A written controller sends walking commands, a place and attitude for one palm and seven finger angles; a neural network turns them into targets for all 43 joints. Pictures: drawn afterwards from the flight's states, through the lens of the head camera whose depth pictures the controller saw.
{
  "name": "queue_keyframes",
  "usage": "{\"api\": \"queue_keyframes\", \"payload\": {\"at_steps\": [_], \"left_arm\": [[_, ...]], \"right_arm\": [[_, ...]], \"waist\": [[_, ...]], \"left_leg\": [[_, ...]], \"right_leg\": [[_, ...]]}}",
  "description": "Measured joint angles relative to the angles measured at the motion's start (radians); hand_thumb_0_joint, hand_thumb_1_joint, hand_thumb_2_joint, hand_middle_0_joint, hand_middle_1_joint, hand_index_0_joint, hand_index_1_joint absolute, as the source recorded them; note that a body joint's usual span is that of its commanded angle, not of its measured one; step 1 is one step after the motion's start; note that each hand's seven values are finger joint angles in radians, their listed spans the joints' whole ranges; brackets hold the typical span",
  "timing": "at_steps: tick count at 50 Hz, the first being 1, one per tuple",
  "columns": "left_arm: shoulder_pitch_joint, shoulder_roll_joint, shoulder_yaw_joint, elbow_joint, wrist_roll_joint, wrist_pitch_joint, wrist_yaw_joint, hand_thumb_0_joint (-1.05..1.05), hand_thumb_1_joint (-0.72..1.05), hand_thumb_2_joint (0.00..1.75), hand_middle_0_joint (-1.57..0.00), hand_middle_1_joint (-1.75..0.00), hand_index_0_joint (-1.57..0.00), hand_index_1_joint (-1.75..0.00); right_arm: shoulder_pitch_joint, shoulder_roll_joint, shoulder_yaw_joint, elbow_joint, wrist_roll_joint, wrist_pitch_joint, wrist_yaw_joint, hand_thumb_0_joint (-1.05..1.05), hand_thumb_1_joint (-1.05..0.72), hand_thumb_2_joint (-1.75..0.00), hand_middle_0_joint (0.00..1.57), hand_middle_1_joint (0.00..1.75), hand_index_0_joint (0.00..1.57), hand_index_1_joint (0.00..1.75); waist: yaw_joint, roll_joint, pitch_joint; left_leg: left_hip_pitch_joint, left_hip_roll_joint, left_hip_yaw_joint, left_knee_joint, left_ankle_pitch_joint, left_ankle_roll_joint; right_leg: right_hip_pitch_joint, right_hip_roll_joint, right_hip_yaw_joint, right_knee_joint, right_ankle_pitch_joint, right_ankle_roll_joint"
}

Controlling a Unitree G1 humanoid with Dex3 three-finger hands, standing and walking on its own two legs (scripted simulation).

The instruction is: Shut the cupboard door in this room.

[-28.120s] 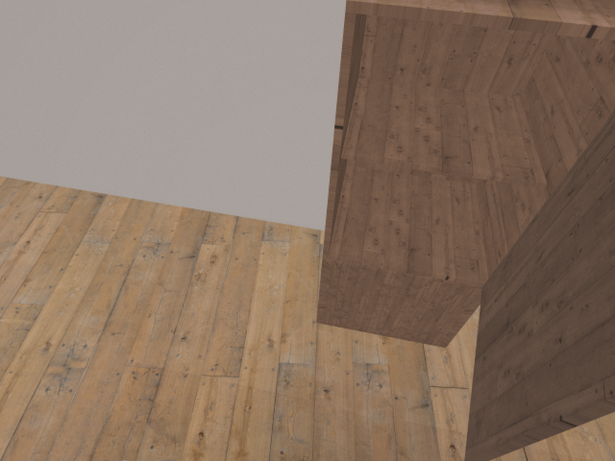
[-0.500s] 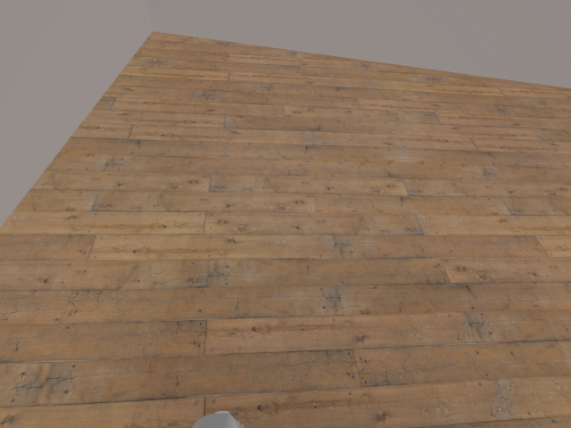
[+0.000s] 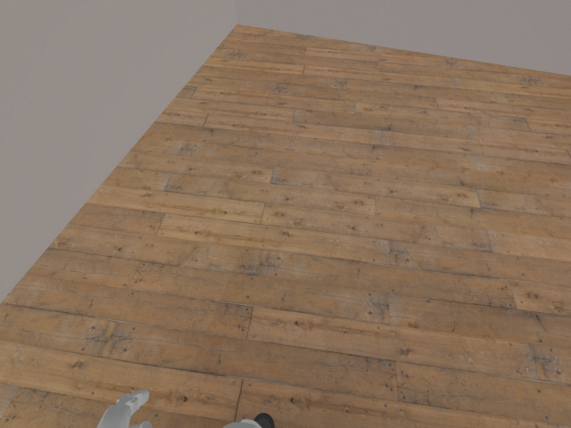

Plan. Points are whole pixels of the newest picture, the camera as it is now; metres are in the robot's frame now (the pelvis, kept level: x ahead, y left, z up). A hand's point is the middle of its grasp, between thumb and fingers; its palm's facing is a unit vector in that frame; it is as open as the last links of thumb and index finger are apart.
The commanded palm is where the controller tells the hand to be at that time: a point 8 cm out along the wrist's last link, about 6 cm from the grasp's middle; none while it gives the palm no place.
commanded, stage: turn to face it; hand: left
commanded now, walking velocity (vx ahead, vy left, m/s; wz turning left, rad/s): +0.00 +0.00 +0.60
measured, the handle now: out of the picture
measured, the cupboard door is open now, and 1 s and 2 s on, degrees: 49 49 49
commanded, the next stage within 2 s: none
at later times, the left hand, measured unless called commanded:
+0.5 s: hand out of the picture -0.07 +0.22 -0.19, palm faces +0.38 -0.89 -0.24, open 7.4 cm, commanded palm none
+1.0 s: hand out of the picture -0.03 +0.20 -0.13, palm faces +0.60 -0.74 -0.31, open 7.4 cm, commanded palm none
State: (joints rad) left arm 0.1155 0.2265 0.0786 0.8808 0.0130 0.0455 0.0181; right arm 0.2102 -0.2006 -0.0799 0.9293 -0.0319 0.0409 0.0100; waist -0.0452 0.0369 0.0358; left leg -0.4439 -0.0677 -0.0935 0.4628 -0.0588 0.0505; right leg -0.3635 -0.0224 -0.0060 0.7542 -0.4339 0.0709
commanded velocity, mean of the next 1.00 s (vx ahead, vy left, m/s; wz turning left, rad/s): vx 0.00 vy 0.00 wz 0.60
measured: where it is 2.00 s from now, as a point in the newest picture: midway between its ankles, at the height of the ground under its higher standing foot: outside the picture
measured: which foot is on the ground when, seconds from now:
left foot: down 0.00-0.04, up 0.06-0.42, down 0.44-0.88, up 0.90-1.00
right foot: up 0.00-0.02, down 0.04-0.44, up 0.46-0.86, down 0.88-1.00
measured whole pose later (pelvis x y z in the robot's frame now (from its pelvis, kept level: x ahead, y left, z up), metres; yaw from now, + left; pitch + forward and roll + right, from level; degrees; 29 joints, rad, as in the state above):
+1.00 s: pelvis +0.00 -0.03 +0.00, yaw +39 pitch +0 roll +2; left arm 0.17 0.18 0.03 0.84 0.02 0.01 0.02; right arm 0.20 -0.28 -0.10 0.93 -0.03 0.08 0.02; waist -0.03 0.07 0.08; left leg -0.52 -0.05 -0.06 1.13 -0.42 -0.05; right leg -0.26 -0.07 -0.12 0.57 -0.31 -0.02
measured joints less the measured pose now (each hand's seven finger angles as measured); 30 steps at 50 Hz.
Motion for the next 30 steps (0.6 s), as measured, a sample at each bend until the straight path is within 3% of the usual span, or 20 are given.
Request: {"api": "queue_keyframes", "payload": {"at_steps": [2,4,6,8,11,15,19,22,23,25,27,30], "left_arm": [[0.016,-0.006,-0.005,-0.015,-0.004,-0.008,-0.002,0.00,0.91,0.90,-0.20,-0.29,-0.20,-0.30],[0.036,-0.021,-0.013,-0.017,0.004,-0.015,0.001,0.00,0.91,0.90,-0.20,-0.30,-0.20,-0.30],[0.062,-0.034,-0.023,-0.010,0.005,-0.007,0.006,0.00,0.91,0.90,-0.20,-0.30,-0.20,-0.30],[0.087,-0.041,-0.026,0.003,0.003,-0.008,0.009,0.00,0.91,0.90,-0.20,-0.30,-0.20,-0.30],[0.106,-0.044,-0.030,0.019,0.005,-0.018,0.008,0.00,0.91,0.90,-0.20,-0.30,-0.20,-0.30],[0.120,-0.047,-0.037,0.022,0.009,-0.032,0.001,0.00,0.90,0.90,-0.20,-0.30,-0.20,-0.30],[0.134,-0.038,-0.037,0.023,0.014,-0.034,-0.006,0.00,0.90,0.90,-0.20,-0.30,-0.20,-0.30],[0.153,-0.016,-0.029,0.032,0.011,-0.028,-0.010,0.00,0.90,0.90,-0.20,-0.30,-0.20,-0.30],[0.154,-0.001,-0.022,0.039,0.007,-0.021,-0.012,0.00,0.90,0.90,-0.20,-0.30,-0.20,-0.30],[0.140,0.027,-0.013,0.054,0.004,0.003,-0.008,0.00,0.90,0.90,-0.20,-0.30,-0.20,-0.30],[0.121,0.044,-0.006,0.065,0.004,0.021,-0.002,0.00,0.91,0.90,-0.20,-0.30,-0.20,-0.30],[0.085,0.056,0.001,0.057,0.002,0.022,-0.007,0.01,0.91,0.90,-0.20,-0.30,-0.20,-0.30]], "right_arm": [[0.014,-0.012,-0.011,0.001,0.001,0.013,0.001,0.01,-0.91,-0.90,0.20,0.30,0.21,0.30],[0.018,-0.029,-0.026,0.011,0.006,0.027,0.000,0.01,-0.91,-0.90,0.20,0.30,0.20,0.30],[0.028,-0.045,-0.033,0.017,0.002,0.038,0.002,0.01,-0.91,-0.90,0.20,0.30,0.20,0.30],[0.034,-0.056,-0.036,0.018,0.000,0.040,0.008,0.01,-0.91,-0.90,0.20,0.30,0.20,0.30],[0.036,-0.064,-0.033,0.011,0.004,0.035,0.013,0.01,-0.91,-0.90,0.20,0.30,0.20,0.30],[0.014,-0.066,-0.023,0.017,0.008,0.042,0.012,0.01,-0.91,-0.90,0.19,0.30,0.20,0.30],[-0.040,-0.065,-0.008,0.017,0.012,0.042,0.014,0.01,-0.91,-0.90,0.19,0.30,0.20,0.30],[-0.081,-0.064,0.001,-0.005,0.014,0.024,0.017,0.01,-0.91,-0.90,0.19,0.30,0.20,0.30],[-0.098,-0.057,0.000,-0.012,0.012,0.012,0.016,0.01,-0.91,-0.90,0.19,0.30,0.20,0.30],[-0.128,-0.043,0.007,-0.027,0.017,-0.010,0.013,0.01,-0.91,-0.90,0.19,0.30,0.20,0.30],[-0.138,-0.032,0.015,-0.041,0.016,-0.026,0.005,0.01,-0.91,-0.90,0.20,0.30,0.20,0.30],[-0.137,-0.027,0.023,-0.049,0.012,-0.028,-0.007,0.01,-0.91,-0.90,0.20,0.30,0.20,0.30]], "waist": [[0.001,0.002,-0.006],[0.011,0.016,-0.001],[0.013,0.017,0.001],[0.013,0.008,0.005],[0.008,-0.011,0.021],[0.021,-0.033,0.045],[0.052,-0.052,0.063],[0.068,-0.068,0.062],[0.070,-0.087,0.065],[0.078,-0.105,0.078],[0.074,-0.098,0.078],[0.067,-0.078,0.075]], "left_leg": [[-0.021,-0.018,-0.024,0.012,0.006,-0.019],[-0.074,-0.028,-0.028,0.148,-0.172,-0.057],[-0.134,-0.030,0.009,0.370,-0.285,-0.078],[-0.164,-0.007,0.049,0.549,-0.292,-0.095],[-0.150,0.044,0.082,0.648,-0.292,-0.120],[-0.063,0.096,0.102,0.539,-0.338,-0.136],[0.042,0.112,0.136,0.348,-0.363,-0.128],[0.139,0.102,0.170,0.152,-0.261,-0.109],[0.140,0.086,0.174,0.140,-0.255,-0.083],[0.125,0.075,0.166,0.171,-0.274,-0.044],[0.131,0.079,0.142,0.156,-0.269,-0.031],[0.149,0.077,0.098,0.102,-0.229,-0.032]], "right_leg": [[0.079,0.010,-0.013,-0.170,0.035,-0.023],[0.100,0.010,-0.036,-0.222,0.129,-0.065],[0.122,-0.010,-0.064,-0.236,0.130,-0.070],[0.149,-0.031,-0.084,-0.265,0.132,-0.066],[0.170,-0.063,-0.121,-0.278,0.132,-0.063],[0.174,-0.106,-0.172,-0.253,0.112,-0.054],[0.160,-0.146,-0.217,-0.197,0.079,-0.032],[0.131,-0.180,-0.245,-0.114,0.036,-0.005],[0.100,-0.201,-0.230,-0.051,0.021,0.000],[0.016,-0.183,-0.145,0.137,-0.091,0.013],[-0.053,-0.144,-0.098,0.280,-0.112,0.018],[-0.116,-0.107,-0.057,0.352,-0.043,0.023]]}}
